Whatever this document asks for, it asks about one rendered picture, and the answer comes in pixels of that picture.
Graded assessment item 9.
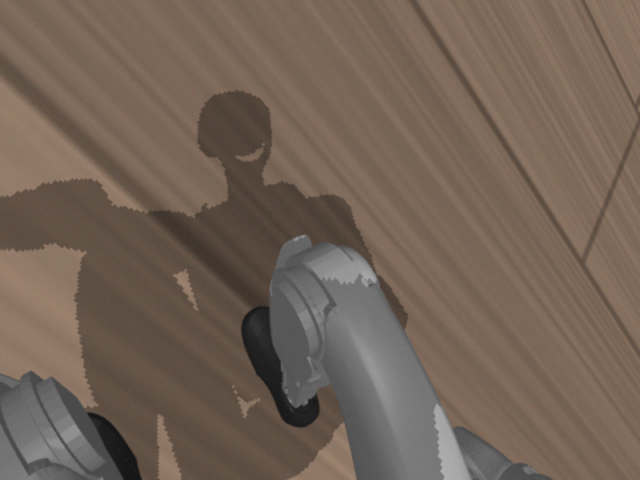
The left robot foot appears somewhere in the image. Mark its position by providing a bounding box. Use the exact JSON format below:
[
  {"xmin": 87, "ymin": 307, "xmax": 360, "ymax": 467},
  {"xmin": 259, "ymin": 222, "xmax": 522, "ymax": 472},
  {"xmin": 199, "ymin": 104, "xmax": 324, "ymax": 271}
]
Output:
[{"xmin": 87, "ymin": 413, "xmax": 142, "ymax": 480}]

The right robot hand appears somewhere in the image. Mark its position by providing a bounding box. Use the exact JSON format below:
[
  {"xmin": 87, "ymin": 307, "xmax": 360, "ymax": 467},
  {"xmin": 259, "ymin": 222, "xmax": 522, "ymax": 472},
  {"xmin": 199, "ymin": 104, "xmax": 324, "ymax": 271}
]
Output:
[{"xmin": 453, "ymin": 426, "xmax": 514, "ymax": 480}]

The right robot arm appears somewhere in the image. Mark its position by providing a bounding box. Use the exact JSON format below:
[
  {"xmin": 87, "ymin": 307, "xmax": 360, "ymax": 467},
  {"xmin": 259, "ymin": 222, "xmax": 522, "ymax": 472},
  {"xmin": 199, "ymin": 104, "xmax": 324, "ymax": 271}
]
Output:
[{"xmin": 499, "ymin": 463, "xmax": 553, "ymax": 480}]

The right robot foot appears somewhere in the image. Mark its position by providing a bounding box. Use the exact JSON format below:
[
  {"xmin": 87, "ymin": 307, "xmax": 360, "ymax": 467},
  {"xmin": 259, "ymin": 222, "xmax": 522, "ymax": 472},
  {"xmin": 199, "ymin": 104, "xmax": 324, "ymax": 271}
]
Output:
[{"xmin": 241, "ymin": 306, "xmax": 319, "ymax": 427}]

